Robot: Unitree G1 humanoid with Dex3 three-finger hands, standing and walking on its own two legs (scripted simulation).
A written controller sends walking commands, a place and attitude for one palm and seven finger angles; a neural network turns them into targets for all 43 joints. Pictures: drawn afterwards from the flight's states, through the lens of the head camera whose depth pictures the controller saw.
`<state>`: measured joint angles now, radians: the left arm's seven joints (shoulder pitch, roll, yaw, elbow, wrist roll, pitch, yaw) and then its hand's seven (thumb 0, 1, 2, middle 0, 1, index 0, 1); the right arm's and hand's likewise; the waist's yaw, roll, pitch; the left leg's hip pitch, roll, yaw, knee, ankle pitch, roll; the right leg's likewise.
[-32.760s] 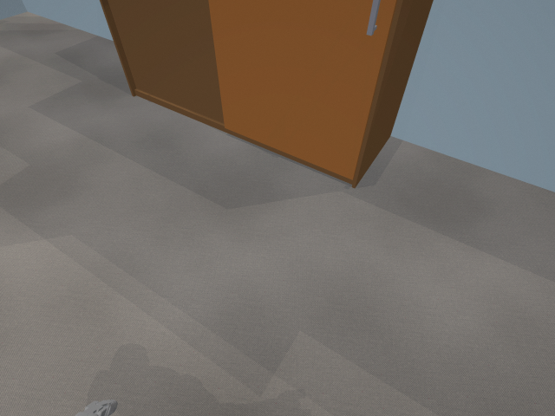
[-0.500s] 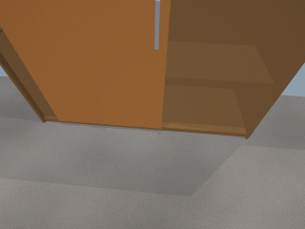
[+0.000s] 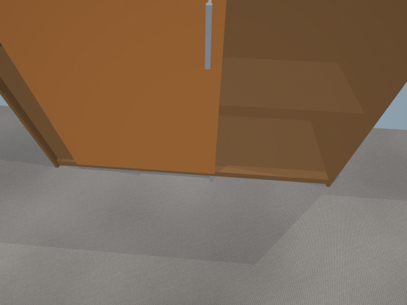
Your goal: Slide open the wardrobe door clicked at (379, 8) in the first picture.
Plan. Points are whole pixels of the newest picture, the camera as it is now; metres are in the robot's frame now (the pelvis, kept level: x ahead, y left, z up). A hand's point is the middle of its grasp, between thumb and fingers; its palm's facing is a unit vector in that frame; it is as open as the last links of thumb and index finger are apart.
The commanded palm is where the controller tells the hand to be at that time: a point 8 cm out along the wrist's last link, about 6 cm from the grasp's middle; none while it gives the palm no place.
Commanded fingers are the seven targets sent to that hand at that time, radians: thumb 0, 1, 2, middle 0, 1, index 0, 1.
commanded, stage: stand and wait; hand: right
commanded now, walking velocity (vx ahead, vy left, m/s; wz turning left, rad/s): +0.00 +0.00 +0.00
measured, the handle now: (208, 36) +0.89 +0.04 +0.10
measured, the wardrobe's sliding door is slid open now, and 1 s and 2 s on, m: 0.67 0.67 0.67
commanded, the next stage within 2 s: none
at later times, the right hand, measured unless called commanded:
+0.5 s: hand out of the picture +0.02 -0.18 -0.18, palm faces +0.01 +0.98 -0.22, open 7.3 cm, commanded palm none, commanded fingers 0.00 -0.90 -0.90 0.20 0.30 0.20 0.30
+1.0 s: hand out of the picture +0.04 -0.18 -0.17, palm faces +0.01 +0.97 -0.23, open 7.3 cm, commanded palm none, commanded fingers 0.00 -0.90 -0.90 0.20 0.30 0.20 0.30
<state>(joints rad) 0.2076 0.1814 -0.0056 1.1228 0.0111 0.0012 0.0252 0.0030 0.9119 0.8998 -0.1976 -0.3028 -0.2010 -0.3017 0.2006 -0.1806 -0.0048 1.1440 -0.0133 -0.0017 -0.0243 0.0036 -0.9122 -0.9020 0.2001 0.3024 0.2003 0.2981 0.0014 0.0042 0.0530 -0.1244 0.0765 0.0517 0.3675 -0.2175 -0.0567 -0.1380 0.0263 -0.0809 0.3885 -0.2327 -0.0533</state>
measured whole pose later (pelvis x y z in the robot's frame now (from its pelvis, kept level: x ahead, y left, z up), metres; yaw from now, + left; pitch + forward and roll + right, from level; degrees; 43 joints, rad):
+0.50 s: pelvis +0.00 +0.01 +0.00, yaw +0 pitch -1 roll +0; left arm 0.20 0.20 0.00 1.13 0.01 0.00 0.02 0.00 0.91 0.90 -0.20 -0.30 -0.20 -0.30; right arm 0.20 -0.20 -0.01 1.15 -0.01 0.00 -0.02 0.00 -0.91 -0.90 0.20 0.30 0.20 0.30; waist 0.00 0.00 0.06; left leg -0.11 0.07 0.06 0.35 -0.21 -0.04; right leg -0.13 0.02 -0.07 0.37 -0.22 -0.04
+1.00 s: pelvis +0.00 +0.02 +0.00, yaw -1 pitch -1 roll +0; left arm 0.17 0.22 0.00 1.13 0.01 0.00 0.02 0.00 0.91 0.90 -0.20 -0.30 -0.20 -0.30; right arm 0.16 -0.22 -0.01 1.14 -0.01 -0.01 -0.02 0.00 -0.91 -0.90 0.20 0.30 0.20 0.30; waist 0.00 0.00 0.06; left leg -0.11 0.06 0.07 0.34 -0.21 -0.04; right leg -0.12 0.01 -0.07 0.35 -0.22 -0.03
